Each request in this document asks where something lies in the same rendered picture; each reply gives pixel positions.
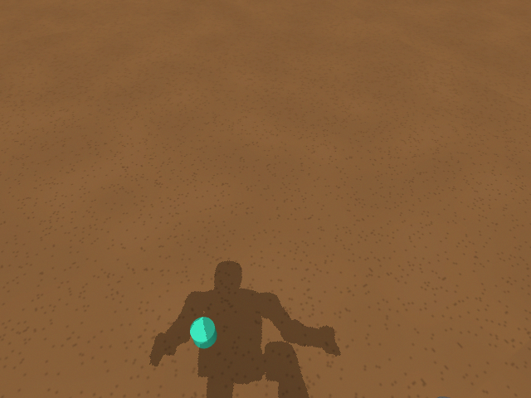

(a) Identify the tin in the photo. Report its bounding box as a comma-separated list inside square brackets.
[190, 317, 217, 348]

